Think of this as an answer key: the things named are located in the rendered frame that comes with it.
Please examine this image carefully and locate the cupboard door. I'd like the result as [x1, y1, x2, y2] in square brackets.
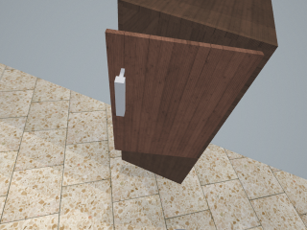
[105, 29, 264, 158]

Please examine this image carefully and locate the handle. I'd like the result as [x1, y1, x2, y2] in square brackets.
[114, 68, 126, 117]

